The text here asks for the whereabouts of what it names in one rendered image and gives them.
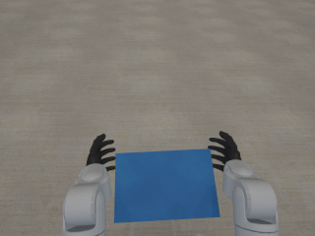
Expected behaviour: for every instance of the robot right hand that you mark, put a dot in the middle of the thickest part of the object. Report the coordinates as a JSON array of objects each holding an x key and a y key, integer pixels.
[{"x": 229, "y": 150}]

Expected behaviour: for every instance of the left robot forearm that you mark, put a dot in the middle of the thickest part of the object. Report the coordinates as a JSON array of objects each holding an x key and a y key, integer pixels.
[{"x": 84, "y": 207}]

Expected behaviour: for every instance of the right robot forearm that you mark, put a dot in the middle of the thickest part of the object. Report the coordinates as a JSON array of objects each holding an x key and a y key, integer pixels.
[{"x": 254, "y": 201}]

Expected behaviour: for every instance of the carton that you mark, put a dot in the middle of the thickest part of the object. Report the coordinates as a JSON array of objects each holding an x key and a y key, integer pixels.
[{"x": 165, "y": 185}]

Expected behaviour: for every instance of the robot left hand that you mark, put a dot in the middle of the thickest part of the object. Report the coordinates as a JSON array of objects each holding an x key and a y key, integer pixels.
[{"x": 96, "y": 153}]

